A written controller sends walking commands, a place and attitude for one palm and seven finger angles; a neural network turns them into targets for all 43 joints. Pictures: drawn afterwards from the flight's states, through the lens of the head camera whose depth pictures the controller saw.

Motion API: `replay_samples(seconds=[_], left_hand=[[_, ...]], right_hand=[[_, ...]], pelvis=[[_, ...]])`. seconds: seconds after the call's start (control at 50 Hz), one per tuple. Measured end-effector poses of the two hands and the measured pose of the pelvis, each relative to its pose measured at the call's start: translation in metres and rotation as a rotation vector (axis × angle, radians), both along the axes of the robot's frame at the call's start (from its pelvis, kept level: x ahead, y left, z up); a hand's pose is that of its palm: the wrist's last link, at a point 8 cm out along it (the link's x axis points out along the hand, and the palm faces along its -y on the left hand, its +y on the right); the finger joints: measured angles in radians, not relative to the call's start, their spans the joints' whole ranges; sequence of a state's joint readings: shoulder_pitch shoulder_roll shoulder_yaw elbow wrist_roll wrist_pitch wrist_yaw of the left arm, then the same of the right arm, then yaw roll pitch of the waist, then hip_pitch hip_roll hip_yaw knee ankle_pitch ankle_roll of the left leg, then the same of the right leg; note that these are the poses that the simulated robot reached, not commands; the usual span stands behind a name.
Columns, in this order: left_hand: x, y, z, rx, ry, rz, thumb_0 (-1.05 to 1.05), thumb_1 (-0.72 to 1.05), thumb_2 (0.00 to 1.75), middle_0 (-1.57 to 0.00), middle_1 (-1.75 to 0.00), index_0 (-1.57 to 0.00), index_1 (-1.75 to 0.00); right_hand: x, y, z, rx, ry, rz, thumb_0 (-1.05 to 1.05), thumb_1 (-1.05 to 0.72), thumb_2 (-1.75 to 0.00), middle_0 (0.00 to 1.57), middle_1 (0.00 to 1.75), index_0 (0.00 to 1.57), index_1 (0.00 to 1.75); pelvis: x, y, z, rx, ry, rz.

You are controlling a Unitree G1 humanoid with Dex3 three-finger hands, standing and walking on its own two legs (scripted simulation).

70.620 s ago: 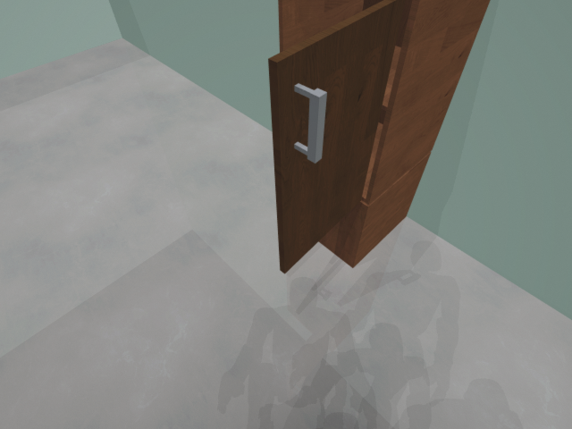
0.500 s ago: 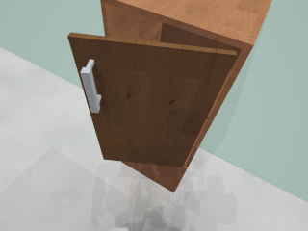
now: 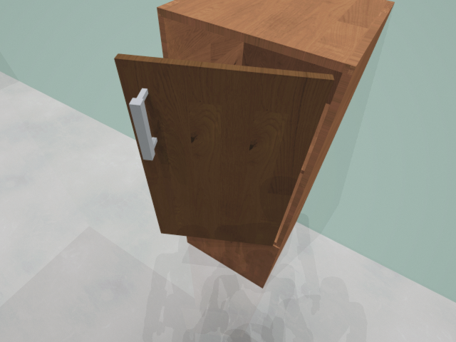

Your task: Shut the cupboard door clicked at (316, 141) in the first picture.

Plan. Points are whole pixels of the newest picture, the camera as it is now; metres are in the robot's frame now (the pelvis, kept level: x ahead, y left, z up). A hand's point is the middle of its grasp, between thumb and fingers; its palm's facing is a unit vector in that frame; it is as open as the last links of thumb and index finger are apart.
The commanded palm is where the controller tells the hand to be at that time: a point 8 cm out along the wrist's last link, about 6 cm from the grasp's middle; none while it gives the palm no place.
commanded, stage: come to a stop and stand still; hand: left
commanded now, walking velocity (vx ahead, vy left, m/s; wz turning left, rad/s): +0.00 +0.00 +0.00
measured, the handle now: (146, 125) +0.46 +0.21 +0.13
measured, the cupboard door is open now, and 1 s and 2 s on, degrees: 25 25 25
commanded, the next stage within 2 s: look again from close up in 0.52 s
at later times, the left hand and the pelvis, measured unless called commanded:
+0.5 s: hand out of the picture -0.02 +0.19 -0.18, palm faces +0.02 -0.99 -0.15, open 7.4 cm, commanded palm none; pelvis -0.01 +0.04 +0.00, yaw -1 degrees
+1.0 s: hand out of the picture -0.03 +0.19 -0.17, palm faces +0.00 -0.97 -0.23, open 7.4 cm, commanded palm none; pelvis -0.02 +0.02 +0.00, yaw -2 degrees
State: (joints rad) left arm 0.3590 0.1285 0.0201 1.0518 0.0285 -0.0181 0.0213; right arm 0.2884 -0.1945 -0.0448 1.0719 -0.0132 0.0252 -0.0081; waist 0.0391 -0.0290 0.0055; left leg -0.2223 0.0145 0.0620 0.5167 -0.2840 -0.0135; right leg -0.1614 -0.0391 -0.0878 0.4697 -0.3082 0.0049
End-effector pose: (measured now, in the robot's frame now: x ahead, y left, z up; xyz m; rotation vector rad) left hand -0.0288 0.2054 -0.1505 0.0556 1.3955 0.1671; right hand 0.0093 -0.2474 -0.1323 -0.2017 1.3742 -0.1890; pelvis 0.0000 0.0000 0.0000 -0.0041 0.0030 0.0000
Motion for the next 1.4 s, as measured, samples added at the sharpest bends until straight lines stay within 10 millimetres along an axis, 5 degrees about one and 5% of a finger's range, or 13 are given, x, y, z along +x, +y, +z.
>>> replay_samples(seconds=[0.2,0.36,0.54,0.8,1.0,1.24,1.28,1.4], left_hand=[[0.012,0.026,-0.007,-0.005,0.025,-0.029,0.01,0.91,0.90,-0.20,-0.30,-0.20,-0.29],[0.018,0.040,-0.002,0.017,0.011,-0.053,0.01,0.91,0.90,-0.20,-0.30,-0.19,-0.29],[0.002,0.036,0.000,0.009,0.051,-0.056,0.01,0.91,0.90,-0.20,-0.30,-0.19,-0.29],[-0.018,0.034,0.005,0.042,0.063,-0.064,0.01,0.91,0.90,-0.20,-0.30,-0.20,-0.29],[-0.002,0.034,0.013,0.093,0.005,-0.087,0.01,0.91,0.90,-0.20,-0.30,-0.20,-0.29],[0.009,0.008,0.012,0.073,-0.013,-0.106,0.01,0.91,0.90,-0.20,-0.30,-0.20,-0.29],[0.034,0.017,0.026,0.093,-0.149,-0.017,0.02,0.93,0.90,-0.21,-0.30,-0.20,-0.30],[0.153,0.018,0.139,0.178,-0.940,-0.001,0.03,0.93,0.90,-0.24,-0.34,-0.23,-0.33]], right_hand=[[-0.019,0.051,-0.002,0.028,0.029,-0.015,0.01,-0.93,-0.89,0.20,0.30,0.20,0.30],[-0.039,0.073,-0.006,0.068,0.050,-0.042,0.02,-0.94,-0.89,0.21,0.30,0.20,0.30],[-0.054,0.085,-0.007,0.098,0.073,-0.064,0.01,-0.92,-0.89,0.20,0.30,0.20,0.30],[-0.041,0.067,-0.020,0.098,0.004,-0.021,0.01,-0.92,-0.89,0.20,0.30,0.20,0.30],[-0.027,0.043,-0.022,0.096,-0.064,-0.019,0.02,-0.93,-0.89,0.20,0.30,0.20,0.30],[-0.039,0.025,-0.018,0.102,-0.007,-0.024,0.01,-0.92,-0.89,0.20,0.30,0.20,0.30],[-0.034,0.016,-0.011,0.052,-0.090,-0.016,0.01,-0.92,-0.89,0.21,0.30,0.20,0.30],[0.024,-0.021,0.008,-0.024,-0.484,0.014,0.02,-0.92,-0.89,0.21,0.30,0.20,0.30]], pelvis=[[-0.002,0.022,0.001,0.002,-0.024,-0.009],[-0.006,0.033,0.003,0.006,-0.028,-0.017],[-0.011,0.035,0.004,0.010,-0.021,-0.024],[-0.017,0.033,-0.003,0.000,-0.012,-0.010],[-0.019,0.018,-0.001,0.017,-0.033,-0.029],[-0.022,-0.005,0.001,0.014,-0.019,-0.031],[-0.025,-0.009,-0.001,0.013,-0.021,-0.032],[-0.031,-0.014,-0.009,0.011,0.001,0.012]])
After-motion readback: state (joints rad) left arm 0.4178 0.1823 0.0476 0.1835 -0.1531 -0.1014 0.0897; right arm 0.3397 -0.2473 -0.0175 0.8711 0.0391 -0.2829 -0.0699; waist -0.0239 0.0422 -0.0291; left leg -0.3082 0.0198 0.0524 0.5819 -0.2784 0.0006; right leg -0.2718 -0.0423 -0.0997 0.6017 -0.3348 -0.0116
